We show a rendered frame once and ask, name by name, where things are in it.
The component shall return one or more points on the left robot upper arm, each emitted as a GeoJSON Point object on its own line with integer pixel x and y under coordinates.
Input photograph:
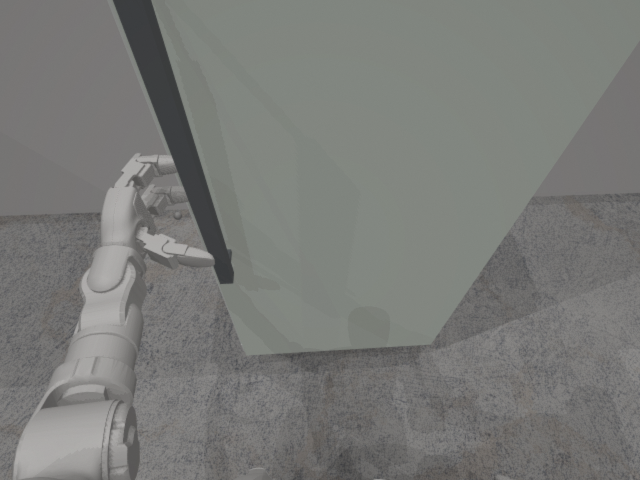
{"type": "Point", "coordinates": [89, 441]}

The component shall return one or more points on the robot left shin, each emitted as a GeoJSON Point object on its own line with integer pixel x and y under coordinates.
{"type": "Point", "coordinates": [258, 470]}

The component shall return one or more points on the left robot forearm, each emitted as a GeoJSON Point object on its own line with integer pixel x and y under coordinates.
{"type": "Point", "coordinates": [99, 365]}

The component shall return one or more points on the fridge door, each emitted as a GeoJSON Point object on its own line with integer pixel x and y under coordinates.
{"type": "Point", "coordinates": [366, 158]}

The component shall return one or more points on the handle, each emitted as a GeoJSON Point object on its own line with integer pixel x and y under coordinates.
{"type": "Point", "coordinates": [144, 36]}

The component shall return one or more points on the left robot hand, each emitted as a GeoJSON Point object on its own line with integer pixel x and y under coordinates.
{"type": "Point", "coordinates": [124, 213]}

